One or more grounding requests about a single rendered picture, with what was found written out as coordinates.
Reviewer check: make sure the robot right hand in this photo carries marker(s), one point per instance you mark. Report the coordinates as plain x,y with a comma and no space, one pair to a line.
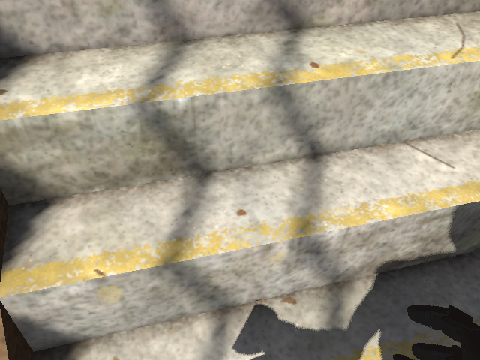
454,323

